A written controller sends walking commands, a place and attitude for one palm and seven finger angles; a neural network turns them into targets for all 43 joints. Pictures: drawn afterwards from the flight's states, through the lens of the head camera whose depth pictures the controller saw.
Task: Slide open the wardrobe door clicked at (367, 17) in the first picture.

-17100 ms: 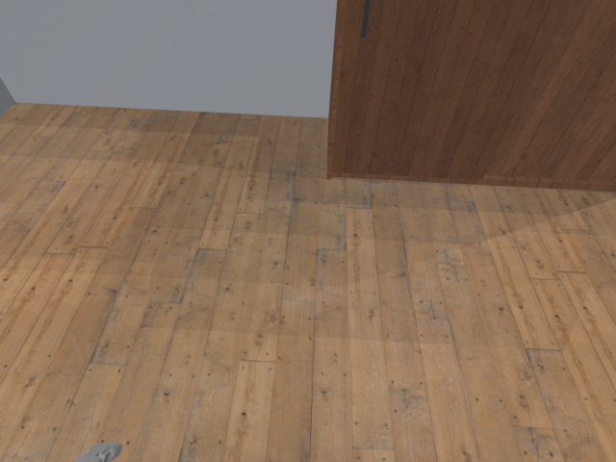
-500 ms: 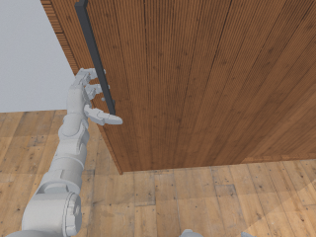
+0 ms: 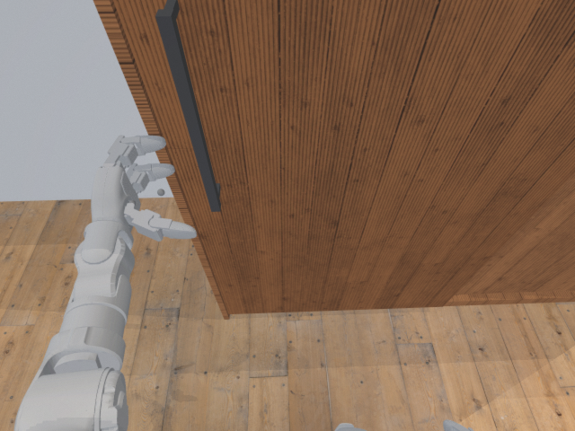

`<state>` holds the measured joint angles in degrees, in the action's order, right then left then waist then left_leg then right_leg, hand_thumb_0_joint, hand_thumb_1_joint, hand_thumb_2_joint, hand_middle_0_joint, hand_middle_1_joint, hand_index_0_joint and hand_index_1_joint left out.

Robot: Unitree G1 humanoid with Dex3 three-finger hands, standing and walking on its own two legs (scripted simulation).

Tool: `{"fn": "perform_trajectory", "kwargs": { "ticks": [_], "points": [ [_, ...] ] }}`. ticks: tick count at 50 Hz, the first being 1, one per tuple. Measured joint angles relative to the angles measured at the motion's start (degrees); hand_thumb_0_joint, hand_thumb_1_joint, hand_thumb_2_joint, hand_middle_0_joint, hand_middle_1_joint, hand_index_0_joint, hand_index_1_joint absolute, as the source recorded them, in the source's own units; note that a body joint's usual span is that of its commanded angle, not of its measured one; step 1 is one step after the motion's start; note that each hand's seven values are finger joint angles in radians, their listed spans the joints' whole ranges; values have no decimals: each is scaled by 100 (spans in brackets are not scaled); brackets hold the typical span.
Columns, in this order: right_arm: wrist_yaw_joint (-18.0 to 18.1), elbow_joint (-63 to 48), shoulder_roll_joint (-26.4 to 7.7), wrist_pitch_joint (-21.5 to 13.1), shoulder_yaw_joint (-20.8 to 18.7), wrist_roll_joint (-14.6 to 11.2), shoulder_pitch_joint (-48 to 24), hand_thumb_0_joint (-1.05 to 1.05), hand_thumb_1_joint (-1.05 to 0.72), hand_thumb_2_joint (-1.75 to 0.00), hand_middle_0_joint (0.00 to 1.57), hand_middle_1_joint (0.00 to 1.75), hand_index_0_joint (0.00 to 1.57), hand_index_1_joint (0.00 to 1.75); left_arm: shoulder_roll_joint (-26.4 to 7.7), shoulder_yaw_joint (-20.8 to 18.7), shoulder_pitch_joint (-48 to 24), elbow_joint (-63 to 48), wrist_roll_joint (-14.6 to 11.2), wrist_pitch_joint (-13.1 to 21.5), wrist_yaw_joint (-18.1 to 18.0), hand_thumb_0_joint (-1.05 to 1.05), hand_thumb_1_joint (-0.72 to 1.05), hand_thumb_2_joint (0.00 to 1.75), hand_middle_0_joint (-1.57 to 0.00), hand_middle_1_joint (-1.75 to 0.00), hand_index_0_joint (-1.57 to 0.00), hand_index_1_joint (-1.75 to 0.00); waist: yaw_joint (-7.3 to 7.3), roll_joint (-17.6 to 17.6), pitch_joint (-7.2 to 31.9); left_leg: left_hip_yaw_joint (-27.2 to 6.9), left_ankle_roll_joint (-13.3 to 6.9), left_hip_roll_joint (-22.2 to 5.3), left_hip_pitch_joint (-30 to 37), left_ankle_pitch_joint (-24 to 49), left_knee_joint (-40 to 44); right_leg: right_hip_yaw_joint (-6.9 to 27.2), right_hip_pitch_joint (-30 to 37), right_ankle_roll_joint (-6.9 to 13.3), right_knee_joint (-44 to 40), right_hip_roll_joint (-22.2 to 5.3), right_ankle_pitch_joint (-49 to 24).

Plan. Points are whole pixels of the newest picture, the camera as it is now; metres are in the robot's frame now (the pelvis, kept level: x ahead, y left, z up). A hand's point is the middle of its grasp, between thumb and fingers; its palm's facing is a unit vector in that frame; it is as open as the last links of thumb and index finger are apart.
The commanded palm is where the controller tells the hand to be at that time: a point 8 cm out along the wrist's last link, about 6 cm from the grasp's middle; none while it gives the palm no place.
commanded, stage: move the hooked fingers beside the handle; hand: left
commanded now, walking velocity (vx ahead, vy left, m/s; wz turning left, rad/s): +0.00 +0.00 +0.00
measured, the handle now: (198, 128) +0.51 +0.13 +0.13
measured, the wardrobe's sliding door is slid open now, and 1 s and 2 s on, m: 0.00 0.00 0.00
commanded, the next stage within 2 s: feel for the door with the fingertips in 1.26 s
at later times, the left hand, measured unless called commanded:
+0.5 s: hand (145, 192) +0.42 +0.20 +0.09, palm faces +0.04 -1.00 -0.02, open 14.0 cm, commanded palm +0.39 +0.25 +0.09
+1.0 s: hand (144, 195) +0.41 +0.20 +0.10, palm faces +0.03 -1.00 -0.01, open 14.0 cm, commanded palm +0.39 +0.24 +0.09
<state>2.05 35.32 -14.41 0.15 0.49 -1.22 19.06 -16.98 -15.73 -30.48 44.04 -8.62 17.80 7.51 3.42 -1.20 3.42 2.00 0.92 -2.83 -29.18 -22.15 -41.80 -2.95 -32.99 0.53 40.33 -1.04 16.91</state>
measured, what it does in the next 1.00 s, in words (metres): stands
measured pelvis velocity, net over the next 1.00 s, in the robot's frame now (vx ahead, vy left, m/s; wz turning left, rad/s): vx -0.01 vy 0.01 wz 0.02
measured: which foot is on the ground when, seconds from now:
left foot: down 0.00-1.00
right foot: down 0.00-1.00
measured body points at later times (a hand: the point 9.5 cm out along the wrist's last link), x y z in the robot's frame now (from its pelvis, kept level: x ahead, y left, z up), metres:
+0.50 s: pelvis -0.02 +0.01 -0.01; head +0.05 +0.02 +0.44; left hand +0.41 +0.26 +0.09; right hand +0.06 -0.24 -0.12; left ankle -0.02 +0.13 -0.71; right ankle +0.03 -0.11 -0.71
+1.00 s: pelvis -0.01 +0.01 +0.00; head +0.05 +0.01 +0.44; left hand +0.40 +0.26 +0.10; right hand +0.08 -0.25 -0.12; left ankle -0.02 +0.13 -0.71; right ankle +0.03 -0.11 -0.71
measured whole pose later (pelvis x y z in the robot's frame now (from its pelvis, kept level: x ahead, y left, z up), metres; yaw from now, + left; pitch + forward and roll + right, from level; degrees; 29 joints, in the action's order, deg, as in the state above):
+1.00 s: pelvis -0.01 +0.01 +0.00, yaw +1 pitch +10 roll -1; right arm 2.2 35.5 -15.1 -1.3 1.2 -1.5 19.5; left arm -19.5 -15.6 -33.6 47.4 -10.9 18.1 13.0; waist 3.3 -1.0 4.0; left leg 0.9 0.3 -2.3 -32.6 -22.5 -44.8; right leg -3.7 -35.1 -0.1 41.6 -1.6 16.6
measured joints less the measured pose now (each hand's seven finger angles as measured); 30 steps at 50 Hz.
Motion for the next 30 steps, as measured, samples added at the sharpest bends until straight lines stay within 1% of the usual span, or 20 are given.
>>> {"fn": "perform_trajectory", "kwargs": {
  "ticks": [3,5,10,17,24,30],
  "points": [
    [24,105,-43,-61,-2,-18,-19,1,-91,-89,20,30,20,30,2,159,-106,82,-119,42,193,-2,-50,30,-29,-119,-29,-118,-82,-7,6,-88,-13,36,-65,-4,-76,-82,1,-13,22,-43,9],
    [32,161,-66,-88,10,-21,-63,1,-91,-89,20,30,20,30,24,241,-240,226,-151,34,277,-2,-50,30,-29,-119,-29,-118,-101,-1,15,-132,-25,63,-117,-8,-132,-122,-17,-24,52,-73,16],
    [37,133,-64,-132,70,1,-206,1,-91,-89,20,30,20,30,2,192,-539,604,-82,16,328,-2,-50,30,-30,-120,-29,-119,-31,56,22,-136,-55,99,-253,-11,-247,-119,-141,-46,147,-111,10],
    [4,4,-17,-166,134,13,-161,1,-91,-89,20,30,20,30,-143,27,-692,803,-15,157,332,-2,-50,30,-30,-120,-30,-119,47,77,14,-68,-86,97,-382,-25,-349,-46,-287,-72,223,-109,-21],
    [-4,40,-9,-136,158,11,44,1,-91,-89,20,30,20,30,-301,-105,-684,838,-61,140,440,-2,-50,30,-30,-120,-30,-120,65,46,22,-47,-104,89,-462,-36,-397,-22,-359,-89,229,-98,-43],
    [-19,136,-33,-135,126,-3,184,1,-91,-89,20,30,20,30,-237,27,-629,732,-151,117,483,-2,-50,30,-30,-120,-30,-120,39,20,38,-71,-112,100,-478,-45,-409,-43,-352,-100,219,-109,-37]
  ]
}}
